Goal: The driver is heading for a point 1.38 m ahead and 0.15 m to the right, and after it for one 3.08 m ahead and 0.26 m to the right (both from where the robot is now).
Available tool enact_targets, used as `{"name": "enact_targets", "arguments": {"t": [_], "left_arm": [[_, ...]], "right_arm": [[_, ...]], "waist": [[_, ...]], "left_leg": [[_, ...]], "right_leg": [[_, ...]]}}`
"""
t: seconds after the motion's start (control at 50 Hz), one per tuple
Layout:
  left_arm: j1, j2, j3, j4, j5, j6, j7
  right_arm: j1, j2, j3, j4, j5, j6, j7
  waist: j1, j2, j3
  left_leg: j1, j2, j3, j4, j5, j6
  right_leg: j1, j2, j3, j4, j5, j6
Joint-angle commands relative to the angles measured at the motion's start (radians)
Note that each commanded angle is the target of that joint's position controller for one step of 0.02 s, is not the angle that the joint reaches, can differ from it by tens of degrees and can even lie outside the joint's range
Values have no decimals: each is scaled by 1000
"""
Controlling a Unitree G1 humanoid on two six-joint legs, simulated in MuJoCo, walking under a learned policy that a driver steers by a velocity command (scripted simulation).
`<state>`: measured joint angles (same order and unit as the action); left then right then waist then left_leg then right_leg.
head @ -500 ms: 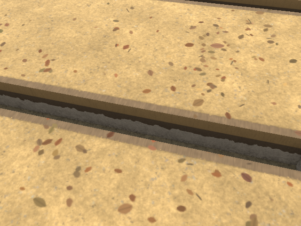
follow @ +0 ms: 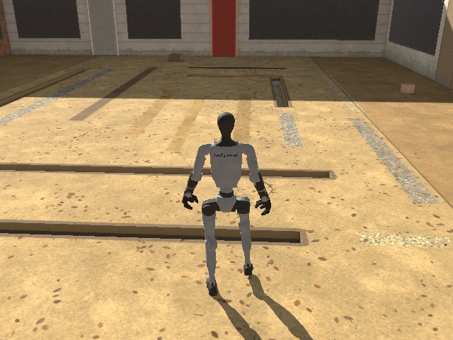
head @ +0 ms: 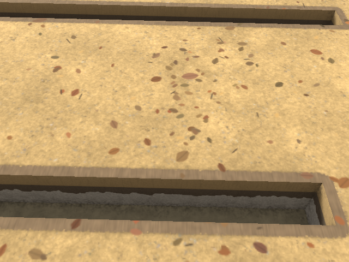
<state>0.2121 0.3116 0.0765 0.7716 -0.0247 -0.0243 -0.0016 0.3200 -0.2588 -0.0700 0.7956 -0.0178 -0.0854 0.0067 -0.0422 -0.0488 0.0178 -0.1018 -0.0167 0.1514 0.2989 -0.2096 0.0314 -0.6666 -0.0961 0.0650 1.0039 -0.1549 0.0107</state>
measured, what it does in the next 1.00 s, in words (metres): walks ahead: right foot, then left foot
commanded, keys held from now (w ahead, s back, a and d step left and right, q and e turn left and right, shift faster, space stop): w+e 0.40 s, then w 0.04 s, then w+q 0.56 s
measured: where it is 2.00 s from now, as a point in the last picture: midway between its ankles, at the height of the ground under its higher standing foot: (195, 131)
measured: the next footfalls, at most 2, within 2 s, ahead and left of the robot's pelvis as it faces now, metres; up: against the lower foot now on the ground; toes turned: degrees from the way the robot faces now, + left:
right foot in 0.24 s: +0.28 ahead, -0.16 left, +0.00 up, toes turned -11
left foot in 0.76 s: +0.55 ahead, -0.04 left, +0.00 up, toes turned -13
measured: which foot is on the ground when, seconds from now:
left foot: down 0.00-0.24, up 0.26-0.74, down 0.76-1.00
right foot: up 0.00-0.22, down 0.24-0.78, up 0.80-1.00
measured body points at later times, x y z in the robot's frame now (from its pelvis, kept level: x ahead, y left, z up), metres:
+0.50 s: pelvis +0.26 -0.09 +0.00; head +0.28 -0.11 +0.45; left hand +0.39 +0.17 -0.11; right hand +0.36 -0.40 -0.10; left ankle +0.41 +0.08 -0.67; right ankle +0.25 -0.15 -0.74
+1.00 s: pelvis +0.54 -0.09 +0.00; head +0.57 -0.08 +0.45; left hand +0.75 +0.15 -0.09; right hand +0.56 -0.37 -0.12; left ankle +0.51 -0.03 -0.74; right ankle +0.56 -0.27 -0.67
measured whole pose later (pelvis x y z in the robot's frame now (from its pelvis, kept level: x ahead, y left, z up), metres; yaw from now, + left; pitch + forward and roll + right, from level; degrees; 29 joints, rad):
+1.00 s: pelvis +0.54 -0.09 +0.00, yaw -6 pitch +2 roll +0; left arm 0.17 0.28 0.08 0.67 0.02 -0.07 0.00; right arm 0.39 -0.24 -0.05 0.75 0.03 -0.07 0.02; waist -0.04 -0.02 0.00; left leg -0.16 -0.13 -0.09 0.38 -0.24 0.12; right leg -0.60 -0.05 0.09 1.06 -0.30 0.01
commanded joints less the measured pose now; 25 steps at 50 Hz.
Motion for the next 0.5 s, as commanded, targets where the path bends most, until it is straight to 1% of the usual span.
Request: {"name": "enact_targets", "arguments": {"t": [0.02, 0.06, 0.1, 0.12, 0.14, 0.16, 0.18, 0.2, 0.22, 0.24, 0.26, 0.28, 0.3, 0.32, 0.34, 0.36, 0.38, 0.4, 0.42, 0.44, 0.48, 0.5], "left_arm": [[-14, -5, -9, -65, 6, -3, -15], [-86, -11, -15, -92, 8, -3, -28], [-138, -4, -15, -119, 7, 1, -38], [-158, 2, -13, -133, 7, 3, -42], [-173, 7, -13, -148, 7, 7, -47], [-176, 14, -9, -160, 5, 11, -52], [-161, 32, 0, -165, 8, 15, -54], [-109, 55, 14, -160, 10, 19, -52], [23, 93, 39, -130, 7, 22, -47], [195, 162, 76, -82, 1, 30, -30], [232, 283, 100, -69, -13, 29, -12], [226, 262, 79, -115, -4, 6, -24], [211, 186, 59, -102, 3, -11, -34], [180, 160, 51, -94, 3, -20, -37], [108, 131, 42, -100, 3, -25, -35], [58, 103, 32, -115, 10, -28, -32], [36, 89, 27, -127, 18, -29, -29], [34, 88, 28, -130, 14, -33, -25], [49, 82, 26, -119, 9, -39, -20], [67, 90, 27, -108, 10, -42, -14], [95, 97, 26, -86, 18, -45, 1], [102, 100, 24, -78, 22, -45, 6]], "right_arm": [[-86, -138, -35, -63, 4, -18, -15], [-61, -160, -42, -47, 12, -12, -21], [-35, -178, -50, -29, 23, -2, -24], [-26, -186, -54, -20, 30, 4, -24], [-13, -198, -60, -13, 41, 13, -24], [-11, -205, -62, -8, 45, 20, -23], [-21, -220, -67, -10, 49, 26, -25], [-31, -237, -71, -12, 54, 32, -27], [-52, -239, -69, -15, 61, 40, -28], [-42, -213, -57, -21, 54, 38, -29], [13, -89, -16, -75, 2, 28, -25], [0, -84, -1, -95, 15, -10, -13], [-114, -159, -22, -121, 59, -32, -3], [-133, -156, -19, -131, 61, -44, -3], [-135, -153, -21, -117, 35, -50, -12], [-115, -163, -29, -108, 16, -44, -17], [-98, -163, -33, -106, 14, -32, -14], [-91, -157, -34, -105, 10, -22, -13], [-93, -142, -31, -99, 10, -9, -11], [-111, -127, -26, -101, 10, 0, -13], [-175, -102, -13, -110, 12, 3, -12], [-204, -95, -10, -112, 15, 1, -8]], "waist": [[30, 109, 29], [5, 92, 54], [-10, 87, 76], [-12, 88, 82], [-15, 99, 88], [-5, 100, 89], [14, 112, 64], [48, 126, 16], [127, 114, -58], [203, 68, -152], [135, -195, -202], [135, -156, -382], [171, -51, -274], [139, -31, -161], [94, 27, -98], [56, 1, -74], [35, -16, -74], [27, -10, -74], [27, -3, -70], [33, 0, -56], [59, -15, -19], [69, -21, -7]], "left_leg": [[-14, 270, -84, -148, 302, 148], [-4, 284, -43, -149, 295, 141], [45, 304, -19, -137, 293, 132], [79, 314, -9, -122, 307, 125], [121, 328, -5, -105, 341, 119], [149, 333, 8, -70, 421, 110], [171, 329, 27, -11, 580, 97], [180, 318, 46, 88, 748, 83], [143, 284, 79, 269, 835, 58], [-22, 235, 93, 523, 709, 17], [-453, 80, 75, 914, -86, -57], [-619, -22, -193, 1088, -410, -60], [-710, 31, -249, 1092, -331, -40], [-711, 68, -238, 1023, -249, -22], [-658, 108, -236, 939, -171, -23], [-584, 131, -241, 876, -116, -29], [-533, 138, -244, 845, -86, -38], [-513, 137, -239, 803, -68, -51], [-506, 136, -228, 761, -51, -62], [-517, 133, -220, 711, -7, -72], [-544, 136, -213, 577, 130, -82], [-534, 135, -208, 510, 210, -75]], "right_leg": [[-3, -27, 7, -148, 159, -6], [15, -17, -33, -232, 198, -18], [8, -14, -53, -286, 174, -36], [1, -10, -63, -306, 145, -48], [-9, -3, -76, -320, 86, -65], [8, 7, -91, -338, 39, -84], [59, 38, -125, -348, -14, -103], [154, 79, -161, -350, -56, -123], [339, 130, -190, -398, -29, -150], [633, 147, -135, -434, 15, -190], [944, -103, 356, -509, -84, -336], [1061, -243, 797, -692, -291, -448], [1003, -226, 698, -744, -274, -383], [872, -188, 564, -736, -192, -347], [736, -140, 450, -726, -86, -311], [637, -97, 370, -735, 18, -293], [582, -78, 343, -755, 64, -291], [554, -69, 324, -769, 104, -296], [531, -63, 288, -777, 129, -295], [511, -56, 259, -791, 140, -291], [494, -45, 195, -814, 160, -267], [484, -33, 162, -812, 170, -246]]}}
